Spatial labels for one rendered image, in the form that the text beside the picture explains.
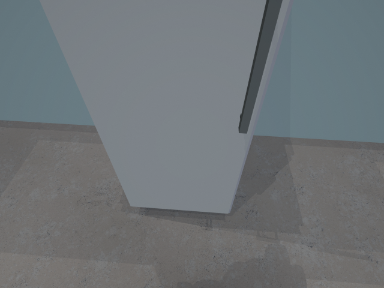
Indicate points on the handle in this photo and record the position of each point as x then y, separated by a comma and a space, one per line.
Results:
270, 16

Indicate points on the fridge door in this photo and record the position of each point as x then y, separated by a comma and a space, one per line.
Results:
164, 82

